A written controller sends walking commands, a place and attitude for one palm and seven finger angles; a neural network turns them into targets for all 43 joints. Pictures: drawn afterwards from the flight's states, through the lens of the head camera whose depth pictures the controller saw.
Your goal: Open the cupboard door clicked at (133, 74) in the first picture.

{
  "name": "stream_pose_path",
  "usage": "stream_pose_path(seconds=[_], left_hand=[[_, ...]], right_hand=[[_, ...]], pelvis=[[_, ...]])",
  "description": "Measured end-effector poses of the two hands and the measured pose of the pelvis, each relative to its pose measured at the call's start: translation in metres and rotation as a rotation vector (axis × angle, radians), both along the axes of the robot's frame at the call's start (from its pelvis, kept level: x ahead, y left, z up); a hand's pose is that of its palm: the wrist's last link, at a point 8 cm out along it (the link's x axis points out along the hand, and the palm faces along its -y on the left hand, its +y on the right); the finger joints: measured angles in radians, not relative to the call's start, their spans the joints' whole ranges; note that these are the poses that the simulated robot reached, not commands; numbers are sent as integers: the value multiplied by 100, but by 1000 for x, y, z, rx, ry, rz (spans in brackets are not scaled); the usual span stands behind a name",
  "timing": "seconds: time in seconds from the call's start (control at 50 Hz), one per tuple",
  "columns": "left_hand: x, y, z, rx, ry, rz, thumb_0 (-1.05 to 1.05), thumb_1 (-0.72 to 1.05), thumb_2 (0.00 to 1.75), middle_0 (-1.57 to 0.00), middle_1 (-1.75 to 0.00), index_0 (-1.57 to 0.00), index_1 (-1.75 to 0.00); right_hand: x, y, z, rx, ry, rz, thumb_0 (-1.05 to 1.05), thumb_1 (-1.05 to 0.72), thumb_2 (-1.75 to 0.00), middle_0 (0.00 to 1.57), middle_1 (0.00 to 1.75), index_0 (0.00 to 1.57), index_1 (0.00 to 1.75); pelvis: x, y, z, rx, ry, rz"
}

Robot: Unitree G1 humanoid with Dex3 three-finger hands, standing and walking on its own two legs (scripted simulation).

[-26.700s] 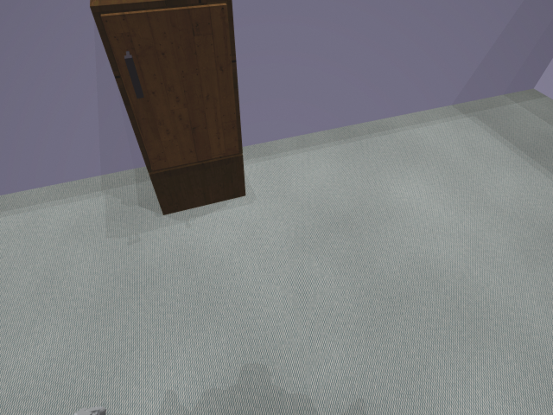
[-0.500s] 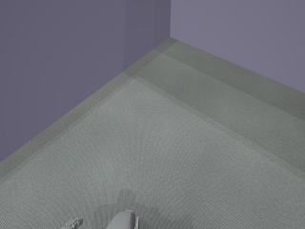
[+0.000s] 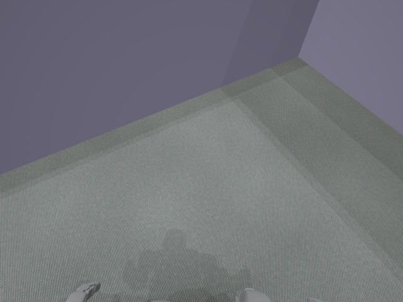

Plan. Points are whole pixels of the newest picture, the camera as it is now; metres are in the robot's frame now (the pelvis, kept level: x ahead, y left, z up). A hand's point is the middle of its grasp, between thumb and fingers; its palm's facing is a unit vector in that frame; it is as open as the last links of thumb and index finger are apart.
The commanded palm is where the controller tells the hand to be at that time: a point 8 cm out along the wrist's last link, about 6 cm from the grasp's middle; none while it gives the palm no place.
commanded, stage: turn to face it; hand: left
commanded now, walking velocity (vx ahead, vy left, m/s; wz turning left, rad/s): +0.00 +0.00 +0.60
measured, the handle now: out of the picture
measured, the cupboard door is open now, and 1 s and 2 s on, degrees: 45 45 45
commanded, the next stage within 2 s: take the last steps up to it in 1.96 s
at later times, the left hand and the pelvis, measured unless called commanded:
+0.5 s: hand out of the picture +0.00 +0.18 -0.19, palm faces +0.36 -0.91 -0.21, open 7.4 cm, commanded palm none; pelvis +0.02 -0.02 -0.01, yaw +20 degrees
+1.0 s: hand out of the picture +0.04 +0.16 -0.14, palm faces +0.56 -0.78 -0.28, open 7.4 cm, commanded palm none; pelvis +0.06 -0.06 +0.00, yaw +37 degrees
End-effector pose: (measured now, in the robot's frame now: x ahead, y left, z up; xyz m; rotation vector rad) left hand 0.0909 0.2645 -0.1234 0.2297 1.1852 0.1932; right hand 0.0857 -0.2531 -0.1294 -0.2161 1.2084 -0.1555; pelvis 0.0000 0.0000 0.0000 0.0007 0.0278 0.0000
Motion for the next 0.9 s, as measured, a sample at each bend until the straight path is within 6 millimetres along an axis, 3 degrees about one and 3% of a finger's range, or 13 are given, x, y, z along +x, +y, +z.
stream_pose_path(seconds=[0.1, 0.26, 0.38, 0.48, 0.54, 0.62, 0.74, 0.84, 0.9], left_hand=[[8, -24, 7, 38, -86, 13, 0, 90, 90, -20, -30, -20, -30], [-30, -56, 10, -5, -24, 126, 0, 90, 90, -21, -30, -20, -30], [-70, -60, -7, -62, 17, 251, 0, 90, 90, -21, -30, -20, -30], [-112, -44, -34, -93, 80, 363, 0, 90, 90, -21, -30, -20, -30], [-125, -33, -34, -83, 124, 407, 0, 90, 90, -21, -30, -20, -30], [-120, -21, -21, -63, 90, 445, 1, 90, 90, -20, -30, -20, -30], [-96, -16, -3, -22, -1, 470, 0, 90, 90, -20, -30, -19, -30], [-73, -28, 6, 20, -70, 487, 0, 90, 90, -20, -30, -19, -30], [-70, -42, 8, 51, -96, 501, 0, 90, 90, -20, -30, -20, -30]], right_hand=[[6, -25, -21, 32, 30, 14, 0, -90, -89, 20, 30, 21, 30], [38, -36, -6, 37, 53, 98, 0, -91, -89, 20, 30, 20, 30], [76, -13, 1, 15, 48, 229, 0, -91, -89, 19, 30, 20, 30], [112, 20, 1, -13, -31, 342, 0, -91, -89, 20, 30, 20, 30], [120, 32, 8, -27, -54, 382, 0, -91, -89, 20, 30, 20, 30], [120, 37, 15, -41, -28, 418, 0, -90, -89, 20, 30, 21, 30], [122, 29, 12, -32, 27, 452, 0, -90, -89, 20, 30, 21, 30], [133, 11, -5, -14, 67, 469, 0, -90, -89, 20, 30, 21, 30], [148, 1, -18, -4, 79, 487, 0, -90, -89, 20, 30, 21, 30]], pelvis=[[4, -26, -11, 19, -6, 64], [12, -42, 4, 40, -10, 180], [16, -39, 2, 29, -6, 270], [16, -25, -13, 7, 0, 338], [17, -22, -10, -4, 3, 368], [21, -21, 0, -17, 5, 408], [31, -30, 6, -23, 4, 469], [44, -49, 0, -9, 8, 531], [51, -59, -7, 6, 8, 571]])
